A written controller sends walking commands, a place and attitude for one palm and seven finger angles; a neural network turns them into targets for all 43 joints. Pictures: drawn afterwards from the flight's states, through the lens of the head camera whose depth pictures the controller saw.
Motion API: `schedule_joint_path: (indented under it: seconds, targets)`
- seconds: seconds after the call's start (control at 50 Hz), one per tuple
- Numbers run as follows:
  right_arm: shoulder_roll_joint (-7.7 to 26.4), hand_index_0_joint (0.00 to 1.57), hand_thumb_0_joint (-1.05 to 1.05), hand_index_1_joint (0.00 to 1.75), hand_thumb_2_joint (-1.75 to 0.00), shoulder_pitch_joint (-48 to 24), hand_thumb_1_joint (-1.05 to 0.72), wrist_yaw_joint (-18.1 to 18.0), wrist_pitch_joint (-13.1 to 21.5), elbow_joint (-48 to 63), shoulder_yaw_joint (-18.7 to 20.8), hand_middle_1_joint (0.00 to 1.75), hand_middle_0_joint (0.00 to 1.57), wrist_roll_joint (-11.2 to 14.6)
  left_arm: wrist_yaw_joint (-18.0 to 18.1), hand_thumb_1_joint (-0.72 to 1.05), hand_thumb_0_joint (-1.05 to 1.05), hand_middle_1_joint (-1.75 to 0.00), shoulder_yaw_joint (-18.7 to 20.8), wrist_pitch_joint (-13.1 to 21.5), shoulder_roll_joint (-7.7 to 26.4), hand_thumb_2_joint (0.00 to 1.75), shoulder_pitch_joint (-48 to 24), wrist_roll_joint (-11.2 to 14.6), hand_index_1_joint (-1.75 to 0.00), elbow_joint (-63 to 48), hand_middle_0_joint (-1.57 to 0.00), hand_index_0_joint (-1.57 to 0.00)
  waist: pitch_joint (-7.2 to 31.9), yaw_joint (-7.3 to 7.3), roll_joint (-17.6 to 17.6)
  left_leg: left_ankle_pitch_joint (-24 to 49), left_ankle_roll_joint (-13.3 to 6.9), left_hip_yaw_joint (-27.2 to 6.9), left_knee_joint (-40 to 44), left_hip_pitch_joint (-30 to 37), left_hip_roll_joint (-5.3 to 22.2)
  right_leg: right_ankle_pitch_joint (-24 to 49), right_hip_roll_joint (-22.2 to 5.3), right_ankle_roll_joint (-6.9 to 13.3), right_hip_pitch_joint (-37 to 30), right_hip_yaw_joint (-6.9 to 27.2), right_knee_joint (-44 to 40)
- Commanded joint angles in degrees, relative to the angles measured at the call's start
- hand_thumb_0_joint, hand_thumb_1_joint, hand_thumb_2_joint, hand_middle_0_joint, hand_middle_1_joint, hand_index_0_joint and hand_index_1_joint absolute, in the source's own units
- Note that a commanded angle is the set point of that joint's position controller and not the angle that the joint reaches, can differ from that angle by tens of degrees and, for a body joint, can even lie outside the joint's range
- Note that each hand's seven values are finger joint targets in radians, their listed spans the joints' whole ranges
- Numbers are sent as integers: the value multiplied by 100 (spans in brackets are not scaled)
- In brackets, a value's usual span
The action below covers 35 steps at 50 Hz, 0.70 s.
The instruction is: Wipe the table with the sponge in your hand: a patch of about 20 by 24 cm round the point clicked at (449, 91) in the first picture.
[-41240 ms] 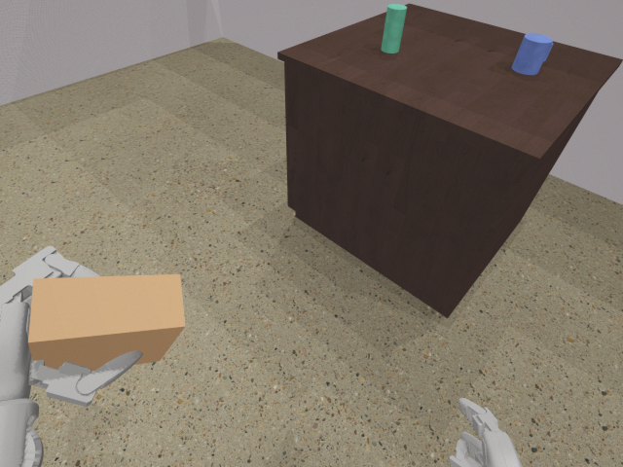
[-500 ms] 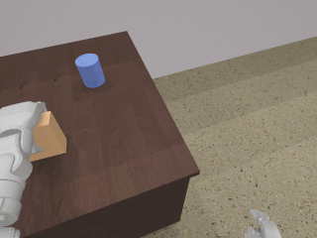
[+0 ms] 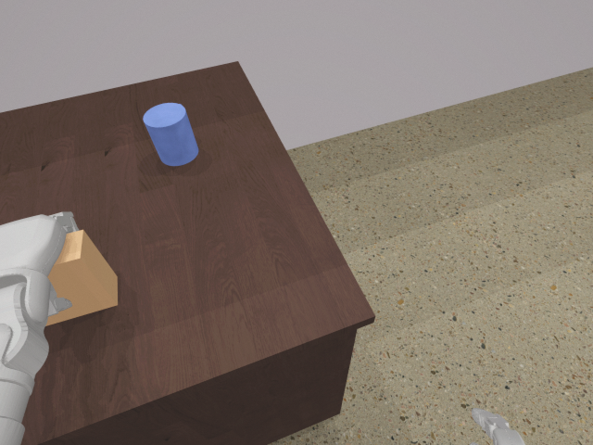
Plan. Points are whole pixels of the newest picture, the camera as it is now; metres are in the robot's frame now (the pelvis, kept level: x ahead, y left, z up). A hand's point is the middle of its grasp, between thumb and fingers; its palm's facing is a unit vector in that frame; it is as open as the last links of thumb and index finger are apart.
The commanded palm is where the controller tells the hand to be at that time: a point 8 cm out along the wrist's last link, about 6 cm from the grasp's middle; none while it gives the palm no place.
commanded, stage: wipe back along the first lane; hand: left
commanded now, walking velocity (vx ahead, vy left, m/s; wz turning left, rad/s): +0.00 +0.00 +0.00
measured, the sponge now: (58, 289) +0.28 +0.38 +0.04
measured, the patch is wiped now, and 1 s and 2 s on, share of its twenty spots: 1.00 1.00 1.00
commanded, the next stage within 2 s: lift the sponge slowly off the table in 1.20 s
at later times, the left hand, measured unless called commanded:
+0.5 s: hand (50, 296) +0.25 +0.35 +0.08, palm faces -0.03 -0.01 -1.00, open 9.8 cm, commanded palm +0.21 +0.33 +0.11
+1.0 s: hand (49, 338) +0.20 +0.32 +0.08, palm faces -0.01 -0.02 -1.00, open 9.7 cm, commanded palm +0.16 +0.31 +0.11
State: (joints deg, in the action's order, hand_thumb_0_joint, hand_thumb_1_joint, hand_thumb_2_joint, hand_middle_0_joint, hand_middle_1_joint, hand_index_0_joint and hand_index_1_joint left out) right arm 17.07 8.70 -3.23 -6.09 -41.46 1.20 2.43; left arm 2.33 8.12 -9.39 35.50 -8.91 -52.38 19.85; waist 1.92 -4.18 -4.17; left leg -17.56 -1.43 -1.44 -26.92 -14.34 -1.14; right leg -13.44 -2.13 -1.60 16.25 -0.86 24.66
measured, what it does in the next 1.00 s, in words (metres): stands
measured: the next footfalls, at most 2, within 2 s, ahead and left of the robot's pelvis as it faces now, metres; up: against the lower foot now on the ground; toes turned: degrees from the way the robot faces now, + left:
none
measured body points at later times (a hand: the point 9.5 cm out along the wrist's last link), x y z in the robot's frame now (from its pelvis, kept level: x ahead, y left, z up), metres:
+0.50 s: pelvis +0.00 +0.00 +0.00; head +0.02 -0.03 +0.45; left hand +0.25 +0.34 +0.13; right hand +0.20 -0.24 -0.11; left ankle -0.05 +0.10 -0.74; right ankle -0.01 -0.15 -0.74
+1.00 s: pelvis +0.01 -0.01 +0.00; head +0.02 -0.04 +0.45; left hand +0.20 +0.32 +0.13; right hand +0.23 -0.23 -0.10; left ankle -0.05 +0.10 -0.74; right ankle -0.01 -0.15 -0.74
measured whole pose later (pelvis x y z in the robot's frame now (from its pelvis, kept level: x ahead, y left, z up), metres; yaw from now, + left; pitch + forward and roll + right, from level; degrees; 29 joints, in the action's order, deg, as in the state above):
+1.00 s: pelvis +0.01 -0.01 +0.00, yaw -1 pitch +2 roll -1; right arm 16.2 3.4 -2.8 -4.4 -39.3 0.4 1.6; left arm 5.0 5.6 -17.1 30.4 18.1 -50.4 -10.2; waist 1.4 -7.2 -5.7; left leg -18.6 -0.9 -0.8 -26.4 -9.3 -0.5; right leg -15.0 -1.5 -1.4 12.2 -0.2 25.6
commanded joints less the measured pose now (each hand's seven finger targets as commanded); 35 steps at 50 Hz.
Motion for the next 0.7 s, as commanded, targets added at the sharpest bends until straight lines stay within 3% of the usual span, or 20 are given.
schedule_joint_path:
  seconds: [0.0, 0.04, 0.1, 0.2, 0.24, 0.28, 0.32, 0.34, 0.38, 0.44, 0.46, 0.5, 0.68]
  targets:
    - [817, 20, 0, 30, -90, -667, -90, -92, 261, 845, 229, 30, 20, -1, -26, 10, 0, -160, 257, -66, 1345, 130, -561, -54, -160, -693, -120, -120, 1090, -44, 256, 2263, 30, 34, 321, 58, -141, 1456, 380, 476, -1050, -198, -26]
    - [832, 20, 0, 30, -90, -720, -90, -100, 262, 882, 208, 30, 20, 3, -42, 10, 0, -160, 333, -108, 1401, 130, -472, -30, -160, -678, -120, -120, 1003, -78, 292, 2084, 18, 33, 363, 20, -138, 1353, 380, 491, -1059, -161, -68]
    - [801, 20, 0, 30, -90, -754, -90, -110, 267, 876, 179, 30, 20, 11, -80, 10, 0, -160, 77, -173, 1154, 130, -480, -30, -160, -626, -120, -120, 780, -36, 323, 1890, 18, 55, 394, -47, -147, 1207, 378, 478, -945, -200, -89]
    - [770, 20, 0, 30, -90, -818, -90, -96, 302, 959, 172, 30, 20, -15, -93, 10, 0, -160, 0, -216, 988, 130, -198, -28, -160, -925, -120, -120, 987, -101, 283, 2099, 32, 40, 338, 56, -141, 1391, 370, 486, -1062, -173, -25]
    - [778, 20, 0, 30, -90, -890, -90, -82, 310, 1025, 167, 30, 20, -23, -83, 10, 0, -160, 212, -234, 1126, 130, 81, 12, -160, -1148, -120, -120, 1101, -177, 246, 2245, 34, 14, 318, 92, -130, 1560, 360, 498, -1199, -111, 5]
    - [739, 20, 0, 30, -90, -901, -90, -81, 313, 1019, 153, 30, 20, -26, -85, 10, 0, -160, 33, -276, 893, 130, 153, 58, -160, -1235, -120, -120, 934, -122, 385, 2158, 24, 47, 327, 51, -132, 1558, 356, 466, -1159, -160, -2]
    - [759, 20, 0, 30, -90, -925, -90, -90, 314, 998, 164, 30, 20, -34, -64, 10, 0, -160, 258, -320, 1101, 130, 367, 79, -160, -1307, -120, -120, 942, -178, 458, 2277, 27, 40, 310, 49, -137, 1681, 352, 460, -1234, -152, 26]
    - [766, 20, 0, 30, -90, -1005, -90, -83, 307, 1032, 149, 30, 20, -33, -57, 10, 0, -160, 285, -345, 1117, 130, 406, 81, -160, -1468, -120, -120, 957, -207, 282, 2265, 35, 35, 333, 78, -130, 1641, 354, 481, -1234, -108, 3]
    - [708, 20, 0, 30, -90, -1013, -90, -74, 326, 1040, 148, 30, 20, -20, -56, 10, 0, -160, 27, -402, 752, 130, 610, 132, -160, -1603, -120, -120, 846, -170, 375, 2297, 35, 41, 330, 99, -115, 1596, 361, 451, -1165, -177, 13]
    - [735, 20, 0, 30, -90, -1095, -90, -69, 341, 1064, 143, 30, 20, -40, -21, 10, 0, -160, 201, -487, 883, 130, 881, 166, -160, -1906, -120, -120, 918, -240, 306, 2377, 36, 20, 324, 162, -115, 1699, 362, 466, -1262, -108, 15]
    - [698, 20, 0, 30, -90, -1105, -90, -72, 344, 1044, 145, 30, 20, -35, -14, 10, 0, -160, 31, -500, 708, 130, 786, 154, -160, -2028, -120, -120, 939, -176, 337, 2438, 37, 44, 302, 205, -114, 1735, 358, 449, -1228, -141, 34]
    - [694, 20, 0, 30, -90, -1095, -90, -63, 370, 1043, 158, 30, 20, -47, 3, 10, 0, -160, -20, -545, 573, 130, 1111, 188, -160, -2118, -120, -120, 933, -201, 416, 2554, 38, 36, 292, 238, -99, 1819, 362, 434, -1250, -153, 42]
    - [655, 20, 0, 30, -90, -1238, -90, -68, 398, 1045, 112, 30, 20, -62, 25, 10, 0, -160, 206, -700, 655, 130, 1825, 294, -160, -2663, -120, -120, 835, -287, 502, 2523, 13, 48, 290, 261, -105, 2005, 341, 419, -1403, -84, 57]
